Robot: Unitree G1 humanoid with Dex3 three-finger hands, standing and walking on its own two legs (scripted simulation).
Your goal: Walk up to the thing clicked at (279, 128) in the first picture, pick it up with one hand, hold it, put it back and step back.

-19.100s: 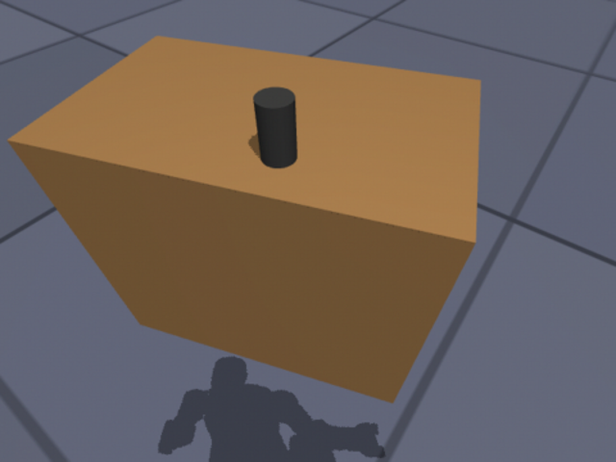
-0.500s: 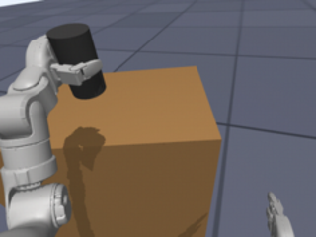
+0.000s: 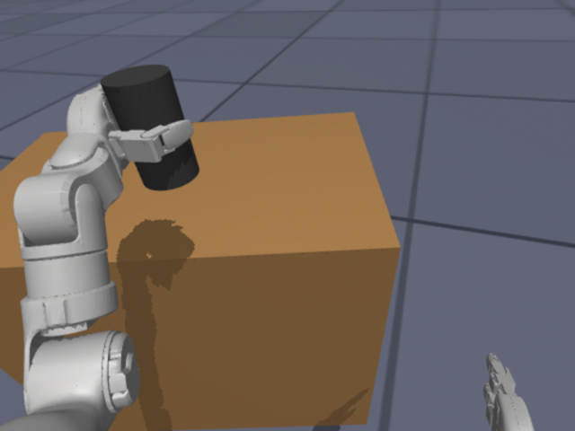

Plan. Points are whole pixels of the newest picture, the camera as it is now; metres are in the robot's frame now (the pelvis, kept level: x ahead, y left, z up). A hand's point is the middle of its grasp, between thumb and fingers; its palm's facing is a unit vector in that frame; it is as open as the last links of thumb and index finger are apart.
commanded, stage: crouch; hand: left
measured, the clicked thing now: (155, 129) +0.37 +0.17 +0.30
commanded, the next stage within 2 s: lower in 1.18 s
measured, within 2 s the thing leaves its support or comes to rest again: rests again in 1.84 s
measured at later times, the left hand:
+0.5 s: hand (170, 155) +0.44 +0.19 +0.23, palm faces +0.23 -0.97 +0.01, open 10.1 cm
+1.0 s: hand (177, 165) +0.48 +0.20 +0.19, palm faces +0.25 -0.97 +0.01, open 10.1 cm
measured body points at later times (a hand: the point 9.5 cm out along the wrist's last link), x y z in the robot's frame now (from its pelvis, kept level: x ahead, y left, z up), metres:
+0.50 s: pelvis +0.01 +0.01 +0.00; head -0.01 +0.00 +0.45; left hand +0.42 +0.25 +0.23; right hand +0.17 -0.25 -0.06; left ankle +0.06 +0.13 -0.72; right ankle +0.02 -0.14 -0.72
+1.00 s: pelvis +0.03 +0.00 +0.00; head +0.04 +0.00 +0.45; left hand +0.46 +0.26 +0.19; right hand +0.19 -0.25 -0.06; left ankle +0.06 +0.13 -0.72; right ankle +0.02 -0.14 -0.72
